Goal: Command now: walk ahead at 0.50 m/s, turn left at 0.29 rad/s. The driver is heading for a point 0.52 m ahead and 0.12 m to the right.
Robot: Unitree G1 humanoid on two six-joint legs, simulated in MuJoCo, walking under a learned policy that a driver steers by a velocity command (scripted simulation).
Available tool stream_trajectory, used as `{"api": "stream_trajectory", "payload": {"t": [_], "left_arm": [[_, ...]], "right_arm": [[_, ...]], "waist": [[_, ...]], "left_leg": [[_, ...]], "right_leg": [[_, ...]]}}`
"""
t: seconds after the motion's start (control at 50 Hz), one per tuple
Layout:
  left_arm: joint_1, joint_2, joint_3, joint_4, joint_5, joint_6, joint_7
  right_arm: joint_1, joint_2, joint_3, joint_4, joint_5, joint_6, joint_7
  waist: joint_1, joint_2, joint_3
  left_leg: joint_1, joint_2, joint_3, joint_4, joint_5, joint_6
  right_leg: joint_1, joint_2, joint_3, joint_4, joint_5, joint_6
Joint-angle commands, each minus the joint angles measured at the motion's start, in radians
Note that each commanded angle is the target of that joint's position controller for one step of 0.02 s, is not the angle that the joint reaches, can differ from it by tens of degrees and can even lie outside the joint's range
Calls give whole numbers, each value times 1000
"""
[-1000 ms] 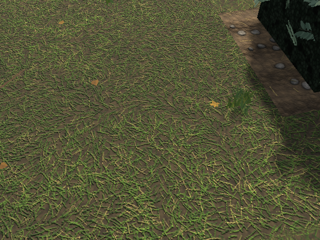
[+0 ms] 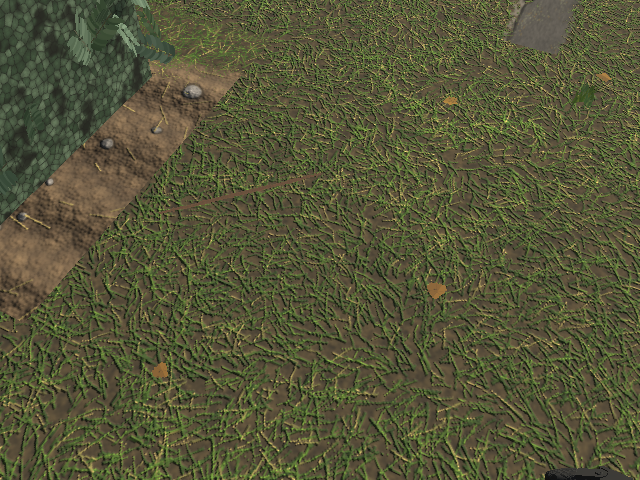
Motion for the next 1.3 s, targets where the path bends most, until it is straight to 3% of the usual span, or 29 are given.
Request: {"api": "stream_trajectory", "payload": {"t": [0.02, 0.04, 0.08, 0.12, 0.26, 0.38, 0.44, 0.48, 0.5, 0.52, 0.54, 0.56, 0.6, 0.64, 0.66, 0.74, 0.8, 0.88, 0.96, 0.98, 1.0, 1.02, 1.04, 1.06, 1.1, 1.16, 1.22, 1.26, 1.3], "left_arm": [[-92, 112, 17, -136, -11, -31, -7], [-74, 105, 16, -117, -3, -29, -10], [-3, 97, 17, -82, 23, 3, -18], [-7, 84, 19, -77, 27, 19, -29], [-210, 69, 21, -118, 10, 22, -37], [-357, 45, 3, -173, 22, 9, -52], [-312, 57, 8, -176, 22, 8, -49], [-139, 93, 26, -133, 26, 2, -40], [10, 125, 44, -89, 37, -6, -33], [132, 236, 80, -72, 45, -3, -17], [69, 299, 96, -88, 22, 5, -18], [24, 266, 93, -88, -13, 9, -18], [-64, 143, 57, -88, -7, 5, -9], [-113, 99, 37, -88, -10, -8, -7], [-103, 104, 36, -81, -9, -18, -10], [-87, 132, 34, -60, -4, -24, -7], [-76, 120, 25, -48, -6, -13, 0], [-52, 116, 18, -22, 3, -3, 11], [-87, 108, 11, -4, -1, 6, 24], [-97, 105, 7, -2, -9, 2, 27], [-68, 79, -4, -16, -8, -8, 28], [80, 26, -11, 25, -20, 7, 25], [40, 65, -5, 47, -11, 31, 35], [-20, 72, -2, 44, -6, 44, 35], [-72, 57, -5, 53, -4, 65, 28], [-24, 21, -19, 111, 0, 73, 29], [-60, 53, -23, 127, 15, 66, 33], [-74, 51, -26, 148, 6, 54, 29], [-76, 44, -29, 167, 2, 39, 33]], "right_arm": [[293, -185, -61, 48, 28, -3, -37], [250, -143, -48, 53, 27, -12, -38], [205, -99, -29, 59, 33, -28, -34], [231, -108, -30, 80, 41, -45, -30], [325, -113, -28, 139, 29, -64, -33], [375, -105, -16, 184, 25, -70, -54], [360, -144, -19, 197, 19, -65, -67], [340, -178, -27, 195, 11, -51, -73], [321, -186, -28, 182, 17, -46, -74], [321, -143, -14, 134, 34, -54, -68], [342, -94, -11, 86, 40, -64, -49], [285, -124, -11, 86, 23, -68, -46], [258, -99, -2, 84, 36, -76, -49], [287, -87, 0, 93, 13, -37, -48], [299, -80, 0, 97, 9, -19, -46], [277, -57, 4, 94, 16, 5, -40], [200, -49, 9, 82, 20, 9, -40], [148, -57, 10, 84, 28, 8, -52], [215, -59, 7, 123, 24, -8, -69], [265, -65, 7, 142, 18, -20, -74], [317, -123, -2, 153, 13, -32, -82], [292, -148, -5, 158, 35, -21, -83], [275, -76, 15, 150, 44, -11, -74], [247, -61, 24, 151, 32, -10, -68], [183, -60, 31, 156, 21, -1, -78], [133, -80, 26, 176, 33, 13, -80], [163, -86, 17, 205, 47, 22, -73], [173, -75, 11, 229, 47, 30, -67], [192, -56, 11, 256, 40, 25, -67]], "waist": [[-133, 58, -175], [-87, 28, -123], [-29, 55, -103], [-19, 53, -89], [-77, 52, 17], [-118, 53, 59], [-82, 88, 7], [-5, 109, -101], [69, 81, -181], [109, -50, -288], [23, -245, -357], [32, -73, -295], [-35, 60, -97], [-85, 34, -74], [-90, 13, -83], [-95, -36, -109], [-62, -75, -110], [-27, -80, -106], [-62, -63, -70], [-92, -24, -83], [-80, 60, -157], [-18, 210, -230], [-55, 181, -234], [-58, 146, -165], [-36, 122, -110], [-2, 129, -104], [-37, 85, -52], [-54, 18, 33], [-65, -23, 5]], "left_leg": [[582, 359, -473, -302, 285, 192], [482, 303, -383, -327, 331, 143], [357, 246, -288, -381, 360, 111], [331, 225, -258, -426, 362, 119], [404, 233, -121, -515, 296, 75], [527, 255, -2, -483, 486, 32], [596, 268, 50, -320, 910, 1], [600, 273, 75, -44, 1096, -8], [487, 252, 97, 183, 945, -21], [213, 174, 121, 539, 548, -51], [-154, -56, 1, 852, -325, -91], [-232, 28, -154, 877, -253, -80], [-176, 103, -126, 732, -165, -90], [-64, 122, -117, 613, -165, -114], [-31, 112, -102, 581, -157, -122], [-41, 97, -62, 397, -43, -139], [-28, 93, -47, 240, 55, -137], [10, 78, -50, 100, 77, -122], [142, 57, -63, -118, 45, -76], [265, 90, -101, -245, 246, -60], [423, 233, -236, -219, 656, -30], [480, 393, -377, -172, 954, 134], [427, 425, -440, -218, 850, 191], [360, 398, -423, -265, 689, 185], [259, 327, -345, -331, 420, 116], [212, 217, -238, -340, 170, 16], [151, 175, -240, -370, -175, -60], [220, 143, -207, -358, -129, -66], [297, 142, -193, -303, 9, -56]], "right_leg": [[-539, -2, 141, 302, 87, -29], [-479, -29, 148, 214, 114, -31], [-360, -35, 149, 140, 136, -20], [-361, -25, 134, 105, 172, -11], [-545, 7, 187, -91, 399, -14], [-521, 52, 85, -324, 449, -63], [-395, 126, 11, -386, 328, -121], [-213, 192, -6, -417, 239, -169], [0, 191, 40, -493, 272, -205], [270, -30, 350, -521, 208, -300], [465, -255, 904, -653, 379, -449], [409, -241, 797, -663, 491, -435], [140, -181, 527, -672, 857, -352], [3, -104, 374, -704, 995, -292], [-22, -88, 339, -708, 1081, -282], [5, -28, 231, -705, 1204, -233], [39, -3, 199, -694, 1157, -179], [104, -36, 224, -658, 1108, -172], [109, -61, 283, -551, 1027, -168], [68, -34, 281, -495, 932, -133], [3, 19, 260, -413, 686, -96], [-38, 131, 208, -321, 150, -68], [-54, 154, 200, -284, -125, -68], [-76, 155, 213, -259, -165, -66], [-47, 131, 209, -295, -93, -47], [60, 133, 163, -515, 131, -18], [75, 57, 241, -643, 243, -21], [-88, 45, 259, -657, 159, -35], [-95, 34, 268, -688, 202, -40]]}}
